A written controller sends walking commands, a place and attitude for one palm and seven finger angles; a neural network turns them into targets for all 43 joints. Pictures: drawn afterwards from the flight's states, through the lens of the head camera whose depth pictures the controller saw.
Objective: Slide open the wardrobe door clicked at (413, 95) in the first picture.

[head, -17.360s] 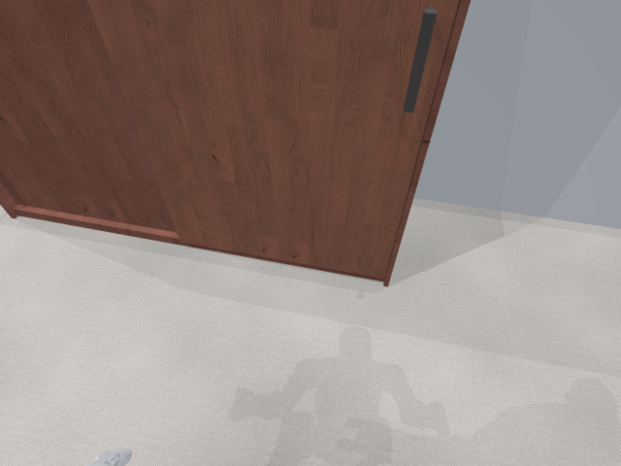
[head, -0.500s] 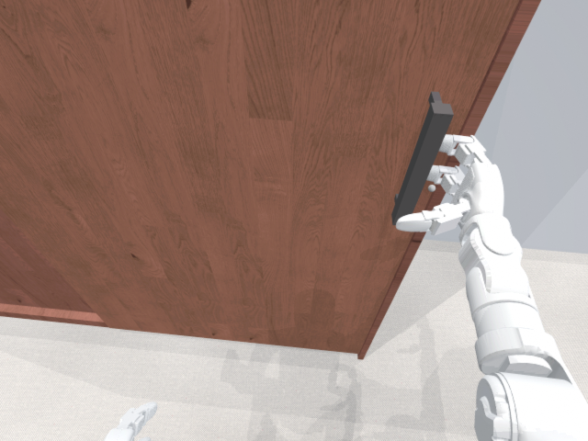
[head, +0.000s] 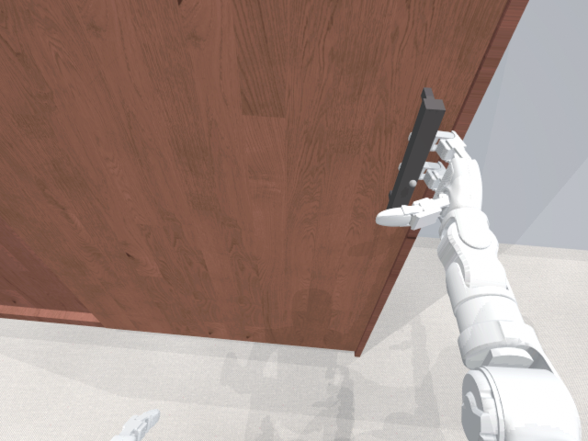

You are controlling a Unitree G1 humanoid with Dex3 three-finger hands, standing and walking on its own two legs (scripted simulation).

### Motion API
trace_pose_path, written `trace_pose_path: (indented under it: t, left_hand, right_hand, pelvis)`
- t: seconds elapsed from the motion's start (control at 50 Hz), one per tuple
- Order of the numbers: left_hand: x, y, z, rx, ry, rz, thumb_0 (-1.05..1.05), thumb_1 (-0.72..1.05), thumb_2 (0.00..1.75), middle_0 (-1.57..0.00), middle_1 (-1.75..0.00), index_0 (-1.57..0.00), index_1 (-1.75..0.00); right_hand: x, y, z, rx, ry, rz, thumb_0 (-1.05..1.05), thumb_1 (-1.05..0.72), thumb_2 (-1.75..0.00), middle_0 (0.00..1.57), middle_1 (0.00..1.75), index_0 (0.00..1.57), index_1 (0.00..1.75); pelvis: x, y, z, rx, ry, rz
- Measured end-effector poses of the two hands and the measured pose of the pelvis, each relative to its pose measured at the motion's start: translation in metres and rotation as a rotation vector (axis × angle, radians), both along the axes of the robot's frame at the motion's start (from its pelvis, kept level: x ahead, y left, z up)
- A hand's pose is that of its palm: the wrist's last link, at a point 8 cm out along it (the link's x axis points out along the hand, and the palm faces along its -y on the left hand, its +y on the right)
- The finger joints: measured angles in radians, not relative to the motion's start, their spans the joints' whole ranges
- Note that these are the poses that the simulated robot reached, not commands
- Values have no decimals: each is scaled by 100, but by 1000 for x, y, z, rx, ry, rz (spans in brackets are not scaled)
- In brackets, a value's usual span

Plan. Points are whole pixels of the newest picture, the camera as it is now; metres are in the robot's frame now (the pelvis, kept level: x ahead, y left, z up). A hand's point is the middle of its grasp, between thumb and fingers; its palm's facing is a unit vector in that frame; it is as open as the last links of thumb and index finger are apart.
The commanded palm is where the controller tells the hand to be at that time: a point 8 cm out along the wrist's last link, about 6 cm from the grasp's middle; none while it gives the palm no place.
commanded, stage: slide the fingers in behind the handle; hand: right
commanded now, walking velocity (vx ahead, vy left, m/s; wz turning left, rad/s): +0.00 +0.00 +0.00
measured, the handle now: (408, 160) +0.49 -0.11 +0.14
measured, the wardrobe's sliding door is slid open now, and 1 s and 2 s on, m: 0.00 0.00 0.00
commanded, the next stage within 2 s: grip the handle and tug to test in 0.46 s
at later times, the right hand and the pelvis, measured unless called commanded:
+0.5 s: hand (408, 182) +0.44 -0.11 +0.14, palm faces +0.03 +1.00 +0.00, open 13.8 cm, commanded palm +0.42 -0.15 +0.14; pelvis +0.00 +0.01 +0.00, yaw +0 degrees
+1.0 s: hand (406, 180) +0.44 -0.11 +0.14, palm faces +0.01 +1.00 +0.02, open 9.5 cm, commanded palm +0.41 -0.16 +0.14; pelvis +0.00 +0.01 +0.00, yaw +1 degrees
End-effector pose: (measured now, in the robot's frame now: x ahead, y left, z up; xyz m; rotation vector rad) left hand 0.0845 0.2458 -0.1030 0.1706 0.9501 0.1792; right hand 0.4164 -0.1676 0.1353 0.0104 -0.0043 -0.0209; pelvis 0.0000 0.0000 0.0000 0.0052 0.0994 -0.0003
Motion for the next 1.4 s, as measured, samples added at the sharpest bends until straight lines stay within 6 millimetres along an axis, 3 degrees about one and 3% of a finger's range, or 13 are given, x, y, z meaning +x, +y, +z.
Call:
trace_pose_path:
  t: [0.1,0.68,0.84,1.14,1.28,1.4]
  left_hand:
    - [0,-2,0,-7,-11,4,1,91,90,-20,-30,-20,-30]
    - [-5,8,1,1,-1,9,1,91,90,-20,-30,-20,-30]
    - [-3,8,5,0,-18,26,1,91,90,-20,-30,-20,-30]
    - [-2,10,7,13,-1,38,1,91,90,-20,-30,-20,-30]
    - [2,6,6,12,0,33,1,91,90,-20,-30,-20,-30]
    - [4,2,8,-3,-25,44,1,91,90,-20,-30,-20,-30]
  right_hand:
    - [0,7,0,-5,-7,6,-2,50,-30,30,123,31,121]
    - [0,10,2,-14,-8,5,-2,46,-32,33,124,32,124]
    - [3,13,1,6,-7,14,-2,22,-42,35,126,34,125]
    - [6,4,-2,1,1,10,0,-45,-71,42,134,42,134]
    - [6,17,-3,15,8,48,-1,-63,-80,43,137,44,138]
    - [5,21,-3,3,3,33,-1,-68,-84,43,139,45,139]
  pelvis:
    - [0,0,0,-2,-6,7]
    - [-3,6,1,-3,-4,6]
    - [0,7,2,-4,-8,20]
    - [5,5,3,0,-3,21]
    - [5,2,3,0,-3,20]
    - [5,2,3,-2,-7,32]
